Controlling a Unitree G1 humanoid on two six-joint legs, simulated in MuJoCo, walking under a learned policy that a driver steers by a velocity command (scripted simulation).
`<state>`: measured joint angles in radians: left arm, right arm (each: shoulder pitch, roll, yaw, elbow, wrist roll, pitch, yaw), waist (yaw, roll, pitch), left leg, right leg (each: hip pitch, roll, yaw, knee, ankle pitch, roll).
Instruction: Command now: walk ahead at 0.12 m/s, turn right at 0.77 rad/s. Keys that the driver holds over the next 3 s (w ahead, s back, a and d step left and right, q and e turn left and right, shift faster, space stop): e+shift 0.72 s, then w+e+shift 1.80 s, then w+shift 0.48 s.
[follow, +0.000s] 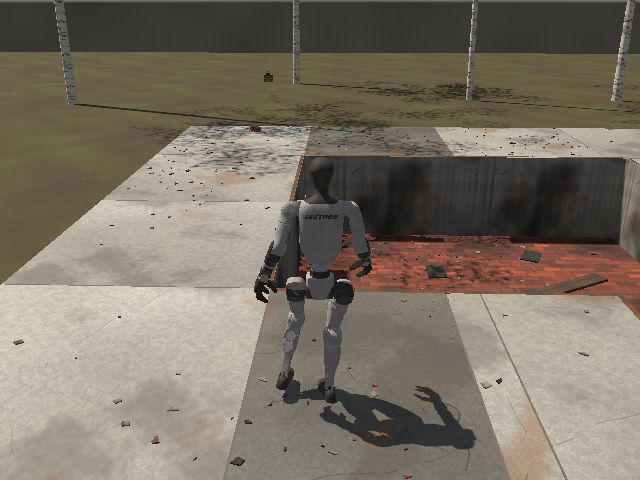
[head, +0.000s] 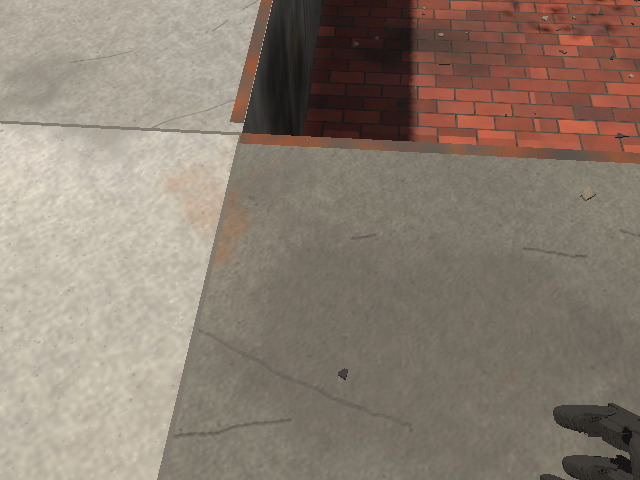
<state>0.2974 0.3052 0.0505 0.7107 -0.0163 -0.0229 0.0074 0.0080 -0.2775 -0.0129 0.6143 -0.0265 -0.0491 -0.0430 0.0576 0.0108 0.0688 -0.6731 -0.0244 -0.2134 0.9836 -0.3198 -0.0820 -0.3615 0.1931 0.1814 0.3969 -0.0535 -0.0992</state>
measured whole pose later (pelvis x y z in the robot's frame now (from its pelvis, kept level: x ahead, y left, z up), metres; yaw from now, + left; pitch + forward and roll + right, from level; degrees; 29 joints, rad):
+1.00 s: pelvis +0.14 -0.05 +0.02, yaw -56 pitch +3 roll +4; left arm 0.43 0.29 0.06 0.67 0.01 -0.01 -0.01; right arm 0.10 -0.34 -0.10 0.70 -0.05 -0.04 0.04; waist 0.05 0.03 -0.02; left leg -0.62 0.03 -0.04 0.89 -0.15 -0.05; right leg -0.15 0.02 0.19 0.38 -0.27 -0.07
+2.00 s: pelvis +0.33 -0.78 -0.02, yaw -112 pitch +2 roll +0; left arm 0.46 0.35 0.08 0.84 0.00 -0.07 -0.01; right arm -0.02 -0.28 0.02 0.56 -0.03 -0.06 0.02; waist 0.13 -0.02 0.04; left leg -0.65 0.09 -0.07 0.60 -0.04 -0.04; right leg 0.11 0.17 0.27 0.34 -0.43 -0.17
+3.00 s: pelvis -0.25 -1.51 -0.02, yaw -154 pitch +0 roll +1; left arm 0.35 0.31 0.04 0.88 0.02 -0.08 0.01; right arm 0.19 -0.29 -0.04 0.72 -0.04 -0.06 0.01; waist 0.02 -0.01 0.05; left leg -0.43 -0.03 0.09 0.62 -0.20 0.06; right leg -0.20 0.12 0.09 1.30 -0.32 -0.13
